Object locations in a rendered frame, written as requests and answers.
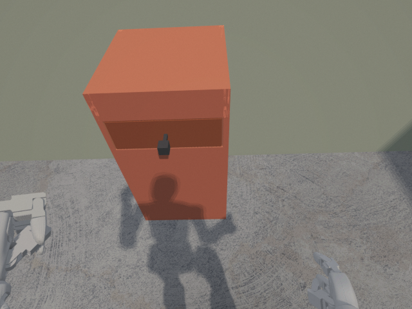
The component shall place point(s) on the cabinet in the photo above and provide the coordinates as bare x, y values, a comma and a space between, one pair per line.
163, 74

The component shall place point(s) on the robot right hand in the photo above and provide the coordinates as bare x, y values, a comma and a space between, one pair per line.
337, 289

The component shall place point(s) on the drawer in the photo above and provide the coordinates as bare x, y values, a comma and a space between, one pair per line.
139, 134

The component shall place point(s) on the robot left hand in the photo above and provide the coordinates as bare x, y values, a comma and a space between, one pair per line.
26, 215

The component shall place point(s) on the handle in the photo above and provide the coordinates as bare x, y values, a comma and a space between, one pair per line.
163, 146

